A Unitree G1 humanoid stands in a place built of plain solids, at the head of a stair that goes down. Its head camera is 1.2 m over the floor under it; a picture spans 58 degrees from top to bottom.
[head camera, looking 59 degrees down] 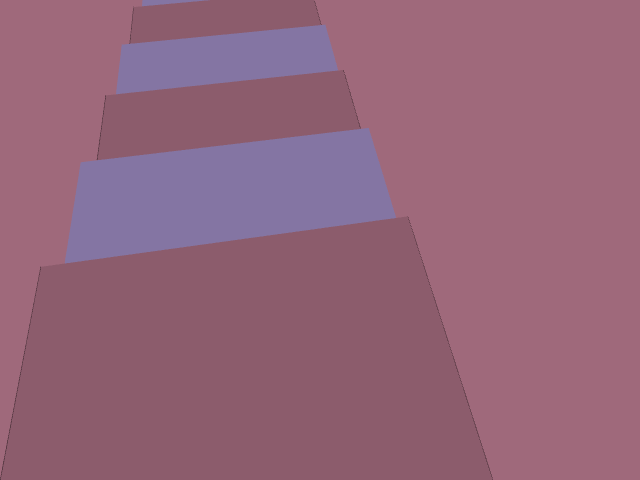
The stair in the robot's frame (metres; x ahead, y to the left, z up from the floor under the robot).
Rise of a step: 0.11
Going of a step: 0.55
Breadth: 1.18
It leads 9 degrees to the left of straight ahead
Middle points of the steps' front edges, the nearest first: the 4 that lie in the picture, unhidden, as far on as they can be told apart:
0.72 0.29 0.00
1.25 0.38 -0.12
1.79 0.46 -0.24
2.32 0.55 -0.34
